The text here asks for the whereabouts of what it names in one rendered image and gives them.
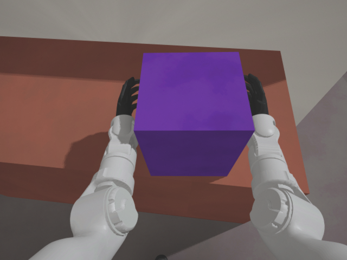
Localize robot left forearm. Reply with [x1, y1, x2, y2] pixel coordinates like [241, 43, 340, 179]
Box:
[70, 115, 138, 229]

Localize robot right forearm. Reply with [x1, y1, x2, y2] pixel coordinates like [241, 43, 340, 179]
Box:
[247, 114, 312, 204]

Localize carton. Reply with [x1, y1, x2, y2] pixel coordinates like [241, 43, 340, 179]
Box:
[133, 52, 255, 176]

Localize robot left hand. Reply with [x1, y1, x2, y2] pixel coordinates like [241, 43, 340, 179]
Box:
[116, 77, 140, 116]

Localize right robot upper arm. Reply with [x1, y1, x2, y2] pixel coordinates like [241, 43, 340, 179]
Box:
[249, 187, 347, 260]

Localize robot right hand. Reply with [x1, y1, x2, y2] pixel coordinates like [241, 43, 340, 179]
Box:
[244, 74, 269, 116]

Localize pedestal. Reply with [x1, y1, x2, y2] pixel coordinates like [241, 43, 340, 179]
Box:
[0, 36, 310, 224]

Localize left robot upper arm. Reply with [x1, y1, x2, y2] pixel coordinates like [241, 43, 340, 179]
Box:
[29, 186, 138, 260]

